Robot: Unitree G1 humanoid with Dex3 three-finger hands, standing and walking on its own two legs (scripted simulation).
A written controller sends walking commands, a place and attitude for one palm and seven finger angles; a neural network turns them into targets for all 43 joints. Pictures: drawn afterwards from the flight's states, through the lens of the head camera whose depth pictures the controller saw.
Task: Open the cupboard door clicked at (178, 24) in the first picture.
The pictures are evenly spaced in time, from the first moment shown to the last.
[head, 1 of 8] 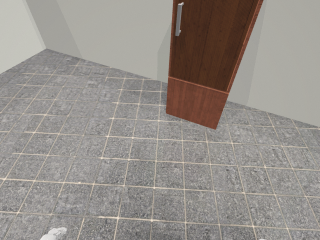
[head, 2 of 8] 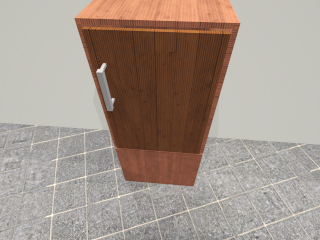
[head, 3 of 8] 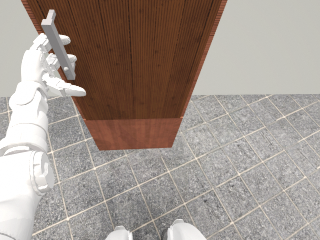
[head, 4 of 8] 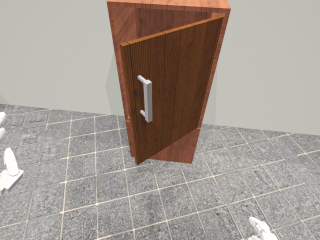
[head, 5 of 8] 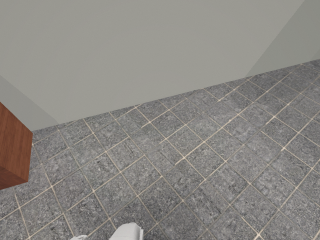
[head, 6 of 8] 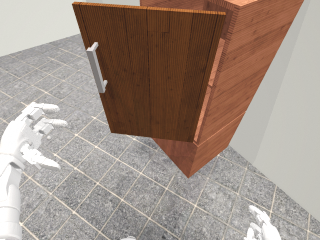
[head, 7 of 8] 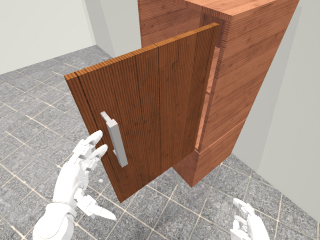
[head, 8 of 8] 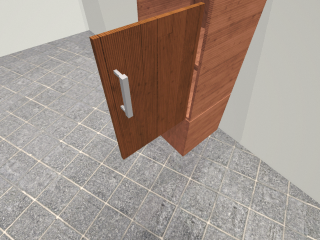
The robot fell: no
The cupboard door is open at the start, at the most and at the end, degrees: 0 89 89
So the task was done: yes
